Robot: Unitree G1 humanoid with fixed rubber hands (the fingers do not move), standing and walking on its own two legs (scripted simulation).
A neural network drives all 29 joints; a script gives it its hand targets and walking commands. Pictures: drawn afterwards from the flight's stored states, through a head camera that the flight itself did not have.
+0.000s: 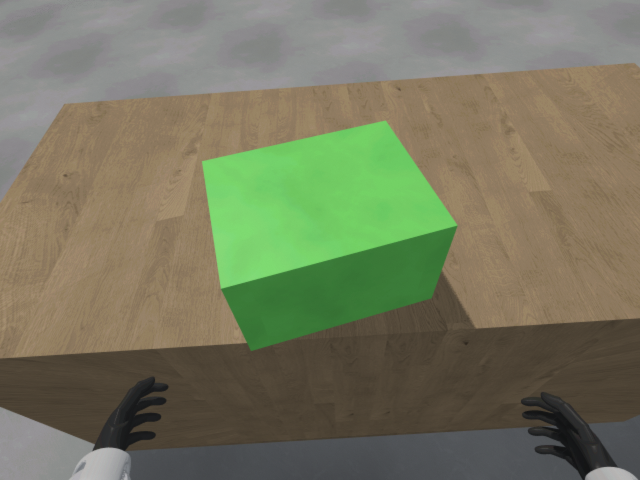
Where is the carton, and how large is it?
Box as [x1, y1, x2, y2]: [202, 121, 457, 350]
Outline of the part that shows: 385,121 202,161 221,289 251,350 431,297 457,225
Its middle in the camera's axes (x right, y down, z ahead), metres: +0.00 -0.01 +0.57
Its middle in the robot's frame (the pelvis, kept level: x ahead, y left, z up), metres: +0.45 +0.03 +0.02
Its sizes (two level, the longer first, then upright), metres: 0.283 0.223 0.174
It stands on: a pedestal, 0.69 m high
